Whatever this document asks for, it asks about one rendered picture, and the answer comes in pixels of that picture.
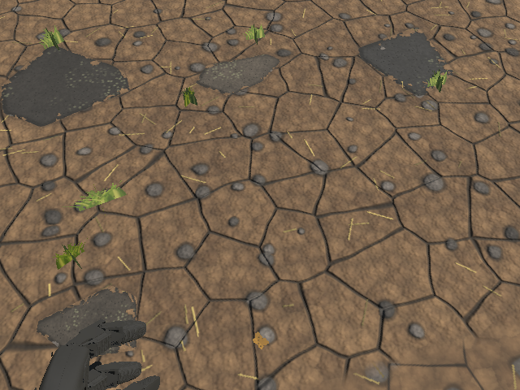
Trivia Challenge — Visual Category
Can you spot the robot left hand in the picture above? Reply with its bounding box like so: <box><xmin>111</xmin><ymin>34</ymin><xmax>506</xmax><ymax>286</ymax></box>
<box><xmin>34</xmin><ymin>319</ymin><xmax>160</xmax><ymax>390</ymax></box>

